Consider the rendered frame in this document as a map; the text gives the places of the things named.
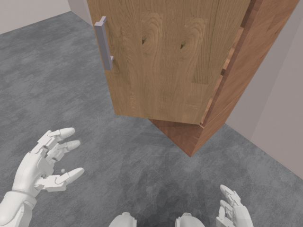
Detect handle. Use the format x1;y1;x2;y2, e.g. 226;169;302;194
94;16;114;70

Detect robot right thigh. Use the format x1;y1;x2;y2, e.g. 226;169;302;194
175;216;205;227

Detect cupboard door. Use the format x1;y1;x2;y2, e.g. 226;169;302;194
87;0;251;125

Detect robot thigh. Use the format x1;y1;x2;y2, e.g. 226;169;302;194
175;216;205;227
109;215;137;227

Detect robot right hand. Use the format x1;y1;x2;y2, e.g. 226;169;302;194
216;184;254;227

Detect robot left hand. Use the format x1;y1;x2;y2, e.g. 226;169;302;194
12;128;84;197

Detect left robot forearm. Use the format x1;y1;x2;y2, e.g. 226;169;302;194
0;191;37;227

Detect robot left thigh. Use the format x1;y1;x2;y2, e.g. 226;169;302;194
109;215;137;227

